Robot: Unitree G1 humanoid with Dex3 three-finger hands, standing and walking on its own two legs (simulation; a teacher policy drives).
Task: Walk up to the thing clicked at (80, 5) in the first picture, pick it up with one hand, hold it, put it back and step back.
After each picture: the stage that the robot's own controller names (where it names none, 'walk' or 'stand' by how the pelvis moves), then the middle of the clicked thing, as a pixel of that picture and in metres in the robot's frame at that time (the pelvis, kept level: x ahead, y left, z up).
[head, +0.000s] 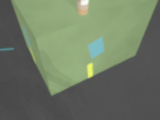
stand; out of the picture +0.99 -0.01 +0.03
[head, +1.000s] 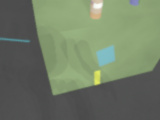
walk; out of the picture +0.90 -0.07 +0.05
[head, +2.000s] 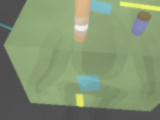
walk; (81, 17) +0.68 +0.09 +0.04
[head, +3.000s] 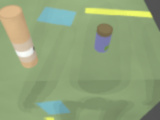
stand; (21, 40) +0.49 +0.24 +0.06
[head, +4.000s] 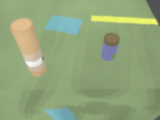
walk; (31, 51) +0.47 +0.22 +0.04
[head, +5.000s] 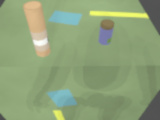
walk; (38, 31) +0.61 +0.19 +0.06
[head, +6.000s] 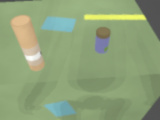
walk; (30, 46) +0.52 +0.23 +0.04
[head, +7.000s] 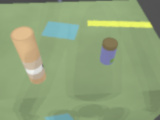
stand; (31, 58) +0.45 +0.20 +0.03
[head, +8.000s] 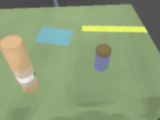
stand; (22, 67) +0.41 +0.23 +0.03
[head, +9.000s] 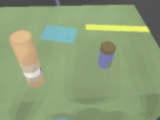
stand; (29, 62) +0.44 +0.21 +0.03
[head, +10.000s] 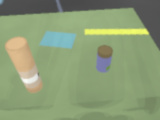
rise first; (26, 68) +0.42 +0.24 +0.03
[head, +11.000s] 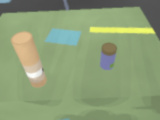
go down; (31, 62) +0.44 +0.23 +0.04
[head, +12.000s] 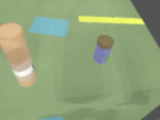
go down; (20, 59) +0.43 +0.21 +0.05
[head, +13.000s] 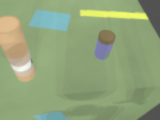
approach; (18, 53) +0.43 +0.21 +0.06
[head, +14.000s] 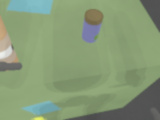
close; out of the picture +0.45 +0.23 +0.10
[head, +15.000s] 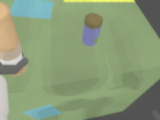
lift; (7, 46) +0.43 +0.20 +0.10
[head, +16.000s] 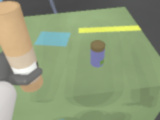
lift; (20, 53) +0.34 +0.17 +0.21
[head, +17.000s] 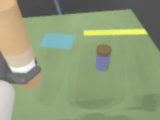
hold; (18, 51) +0.32 +0.17 +0.23
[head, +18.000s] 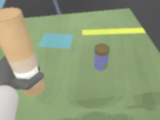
hold; (22, 58) +0.33 +0.17 +0.20
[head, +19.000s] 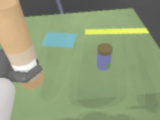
crouch; (20, 50) +0.34 +0.17 +0.22
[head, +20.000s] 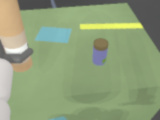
crouch; (12, 35) +0.42 +0.20 +0.20
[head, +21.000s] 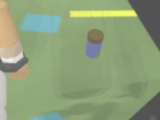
lower; (8, 45) +0.44 +0.21 +0.11
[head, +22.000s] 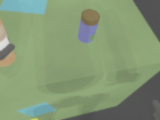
lower; out of the picture +0.48 +0.23 +0.10
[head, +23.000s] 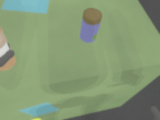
lower; out of the picture +0.45 +0.23 +0.10
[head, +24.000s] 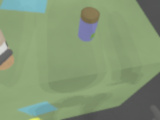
lower; out of the picture +0.46 +0.24 +0.10
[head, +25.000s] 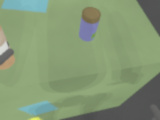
loosen; out of the picture +0.46 +0.23 +0.10
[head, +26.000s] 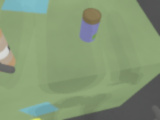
withdraw; out of the picture +0.44 +0.23 +0.10
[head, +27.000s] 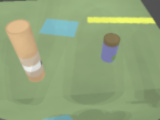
sink last; (28, 55) +0.44 +0.21 +0.07
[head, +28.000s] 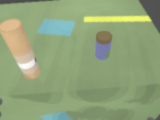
stand; (23, 52) +0.46 +0.25 +0.07
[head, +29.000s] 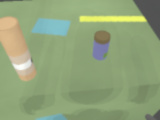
stand; (18, 53) +0.45 +0.23 +0.08
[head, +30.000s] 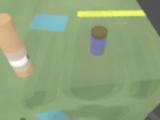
stand; (14, 49) +0.45 +0.25 +0.08
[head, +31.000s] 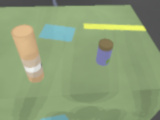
stand; (30, 57) +0.46 +0.21 +0.04
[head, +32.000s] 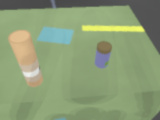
stand; (28, 61) +0.45 +0.21 +0.03
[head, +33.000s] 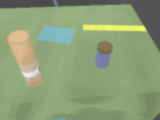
stand; (27, 61) +0.44 +0.21 +0.03
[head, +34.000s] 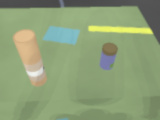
walk; (32, 61) +0.44 +0.22 +0.03
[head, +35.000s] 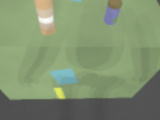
walk; (44, 8) +0.65 +0.17 +0.04
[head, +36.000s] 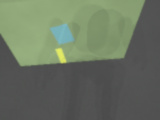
walk; out of the picture +1.02 +0.30 +0.04
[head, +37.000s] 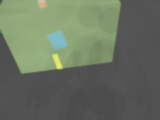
stand; out of the picture +1.25 +0.35 +0.04
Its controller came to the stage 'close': yes
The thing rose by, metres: 0.19
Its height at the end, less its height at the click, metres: +0.00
